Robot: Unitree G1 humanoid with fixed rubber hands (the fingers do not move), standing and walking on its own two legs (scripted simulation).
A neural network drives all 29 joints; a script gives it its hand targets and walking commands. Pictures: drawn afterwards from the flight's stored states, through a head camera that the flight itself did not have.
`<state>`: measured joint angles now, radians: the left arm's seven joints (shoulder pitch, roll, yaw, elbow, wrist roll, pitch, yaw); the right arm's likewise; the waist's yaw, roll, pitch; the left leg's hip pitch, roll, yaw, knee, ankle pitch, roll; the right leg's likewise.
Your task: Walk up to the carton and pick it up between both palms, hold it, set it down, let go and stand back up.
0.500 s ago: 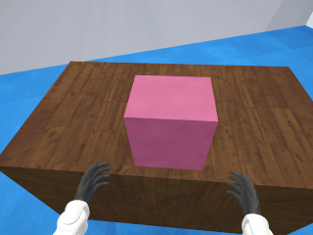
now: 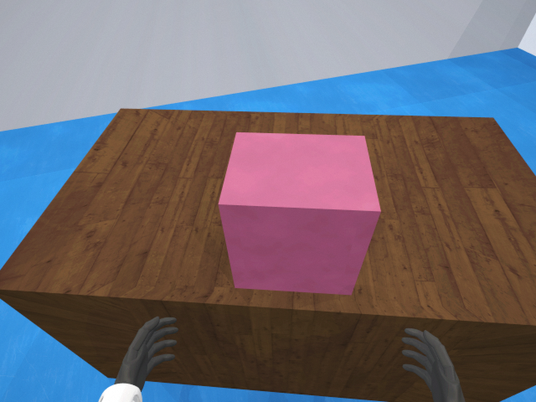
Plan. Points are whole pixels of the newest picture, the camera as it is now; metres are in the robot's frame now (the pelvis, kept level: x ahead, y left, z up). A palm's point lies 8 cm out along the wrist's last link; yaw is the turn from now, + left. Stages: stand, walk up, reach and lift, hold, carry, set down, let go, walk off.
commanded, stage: set down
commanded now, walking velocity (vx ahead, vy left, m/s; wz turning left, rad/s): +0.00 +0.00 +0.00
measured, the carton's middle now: (295, 216) +0.46 -0.03 +0.00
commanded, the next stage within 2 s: let go in 1.02 s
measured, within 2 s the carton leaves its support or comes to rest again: neither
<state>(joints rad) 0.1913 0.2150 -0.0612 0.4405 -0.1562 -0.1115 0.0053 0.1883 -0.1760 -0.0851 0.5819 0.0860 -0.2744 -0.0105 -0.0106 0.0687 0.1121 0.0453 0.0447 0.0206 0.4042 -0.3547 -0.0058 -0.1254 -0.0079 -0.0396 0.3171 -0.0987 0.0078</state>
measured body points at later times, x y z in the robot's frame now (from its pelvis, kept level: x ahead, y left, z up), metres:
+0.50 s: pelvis -0.01 -0.02 +0.00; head +0.00 -0.03 +0.45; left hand +0.16 +0.22 -0.07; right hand +0.17 -0.24 -0.09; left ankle -0.08 +0.11 -0.74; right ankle +0.05 -0.14 -0.74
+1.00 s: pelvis -0.02 -0.04 +0.00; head +0.00 -0.04 +0.45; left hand +0.15 +0.20 -0.08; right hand +0.15 -0.25 -0.10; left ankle -0.08 +0.11 -0.74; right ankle +0.05 -0.15 -0.74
